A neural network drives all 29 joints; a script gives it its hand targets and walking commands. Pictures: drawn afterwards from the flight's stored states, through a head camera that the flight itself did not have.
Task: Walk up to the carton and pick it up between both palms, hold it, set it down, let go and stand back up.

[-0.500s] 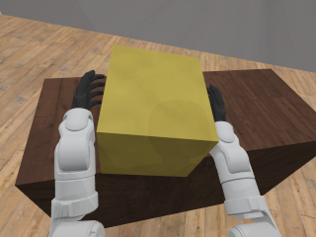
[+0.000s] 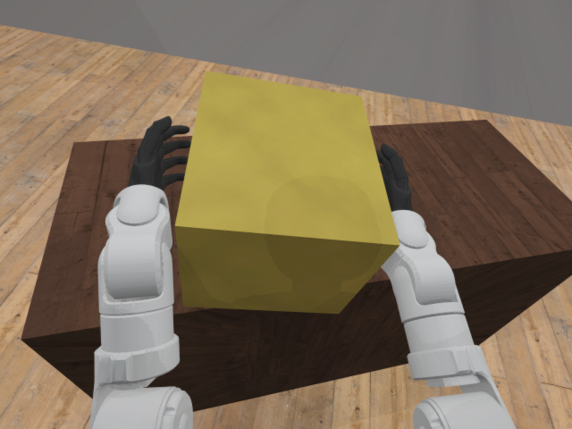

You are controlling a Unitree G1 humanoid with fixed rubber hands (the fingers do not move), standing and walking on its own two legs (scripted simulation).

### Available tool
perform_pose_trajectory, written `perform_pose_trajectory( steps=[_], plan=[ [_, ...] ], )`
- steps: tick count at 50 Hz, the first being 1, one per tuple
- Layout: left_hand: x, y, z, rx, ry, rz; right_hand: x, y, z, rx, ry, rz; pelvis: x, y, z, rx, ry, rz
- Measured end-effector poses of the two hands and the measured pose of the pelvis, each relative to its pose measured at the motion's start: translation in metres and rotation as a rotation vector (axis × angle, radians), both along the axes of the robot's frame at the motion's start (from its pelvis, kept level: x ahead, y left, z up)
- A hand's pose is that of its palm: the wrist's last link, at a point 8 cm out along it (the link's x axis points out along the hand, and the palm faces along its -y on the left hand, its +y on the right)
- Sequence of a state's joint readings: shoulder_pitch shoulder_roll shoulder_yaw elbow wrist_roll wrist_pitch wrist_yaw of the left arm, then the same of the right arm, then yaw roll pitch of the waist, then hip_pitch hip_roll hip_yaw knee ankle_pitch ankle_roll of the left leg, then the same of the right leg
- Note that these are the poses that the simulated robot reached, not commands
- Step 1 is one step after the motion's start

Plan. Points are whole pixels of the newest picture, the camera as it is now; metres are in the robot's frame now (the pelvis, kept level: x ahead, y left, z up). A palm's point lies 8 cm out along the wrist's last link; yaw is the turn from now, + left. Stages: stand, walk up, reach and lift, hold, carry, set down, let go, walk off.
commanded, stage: hold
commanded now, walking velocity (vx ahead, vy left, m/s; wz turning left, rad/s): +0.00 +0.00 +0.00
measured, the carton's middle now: (275, 198) +0.37 -0.01 +0.14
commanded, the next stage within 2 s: none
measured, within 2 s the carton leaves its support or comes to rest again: neither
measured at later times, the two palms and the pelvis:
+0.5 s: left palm (136, 176) +0.36 +0.15 +0.20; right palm (387, 191) +0.35 -0.15 +0.17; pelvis +0.00 +0.00 +0.00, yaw +0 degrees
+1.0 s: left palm (146, 176) +0.36 +0.14 +0.19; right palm (392, 192) +0.35 -0.16 +0.17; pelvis +0.00 +0.00 +0.00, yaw +0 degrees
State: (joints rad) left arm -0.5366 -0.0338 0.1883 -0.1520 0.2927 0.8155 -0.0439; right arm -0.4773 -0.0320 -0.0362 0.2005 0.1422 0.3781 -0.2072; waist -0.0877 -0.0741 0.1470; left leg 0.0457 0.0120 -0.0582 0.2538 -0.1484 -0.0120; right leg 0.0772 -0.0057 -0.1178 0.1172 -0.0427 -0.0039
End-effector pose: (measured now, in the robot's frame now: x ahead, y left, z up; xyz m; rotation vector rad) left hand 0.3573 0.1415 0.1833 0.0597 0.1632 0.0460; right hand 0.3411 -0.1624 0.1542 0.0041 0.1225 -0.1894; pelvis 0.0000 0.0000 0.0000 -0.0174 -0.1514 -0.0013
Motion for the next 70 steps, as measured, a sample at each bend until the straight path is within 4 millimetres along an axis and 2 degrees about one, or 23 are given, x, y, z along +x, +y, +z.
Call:
perform_pose_trajectory(
  steps=[23, 50, 70],
  plan=[
    [-0.001, 0.011, 0.014, -0.012, -0.005, 0.024, 0.008, 0.01, 0.018, 0.012, -0.007, 0.023, 0.002, 0.003, 0.0, -0.003, -0.01, 0.004],
    [0.006, 0.003, 0.008, -0.012, 0.016, 0.01, 0.011, 0.002, 0.015, 0.012, 0.012, 0.008, 0.0, 0.0, 0.0, -0.003, 0.012, 0.004],
    [0.003, 0.004, 0.006, -0.015, 0.005, 0.017, 0.011, 0.003, 0.013, 0.009, -0.001, 0.016, 0.001, -0.002, 0.0, -0.002, 0.005, 0.006]
  ],
)
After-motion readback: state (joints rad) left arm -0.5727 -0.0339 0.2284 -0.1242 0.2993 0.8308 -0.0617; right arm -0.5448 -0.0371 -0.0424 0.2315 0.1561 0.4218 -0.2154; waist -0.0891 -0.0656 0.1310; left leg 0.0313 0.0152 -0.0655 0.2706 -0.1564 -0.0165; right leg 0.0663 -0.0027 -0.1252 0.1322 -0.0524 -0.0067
